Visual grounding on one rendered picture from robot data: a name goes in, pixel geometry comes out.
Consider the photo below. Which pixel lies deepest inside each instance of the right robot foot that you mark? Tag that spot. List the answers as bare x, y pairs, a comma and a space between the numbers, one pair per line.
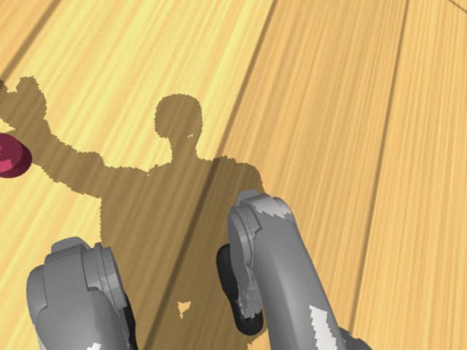
248, 326

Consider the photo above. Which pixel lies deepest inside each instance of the tin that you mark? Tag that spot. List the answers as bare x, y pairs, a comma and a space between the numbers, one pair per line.
15, 158

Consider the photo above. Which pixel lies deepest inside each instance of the left robot foot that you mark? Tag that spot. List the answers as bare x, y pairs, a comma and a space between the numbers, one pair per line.
131, 325

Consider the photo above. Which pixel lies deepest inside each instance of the right robot hand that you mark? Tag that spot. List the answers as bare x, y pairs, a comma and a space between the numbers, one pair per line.
353, 343

